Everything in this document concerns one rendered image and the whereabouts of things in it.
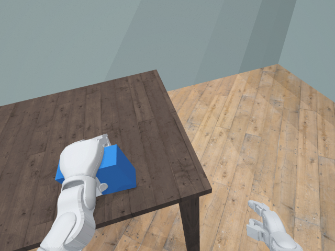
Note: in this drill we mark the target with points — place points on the robot right forearm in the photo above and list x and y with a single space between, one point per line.
281 241

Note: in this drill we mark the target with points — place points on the right robot hand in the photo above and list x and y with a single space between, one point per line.
271 223

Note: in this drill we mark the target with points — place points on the table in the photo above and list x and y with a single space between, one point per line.
137 114

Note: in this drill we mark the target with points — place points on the sponge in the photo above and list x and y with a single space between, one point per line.
115 170

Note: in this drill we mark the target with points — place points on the left robot hand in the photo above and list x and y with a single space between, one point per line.
84 157

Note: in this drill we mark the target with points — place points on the robot left forearm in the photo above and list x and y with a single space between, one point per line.
74 226

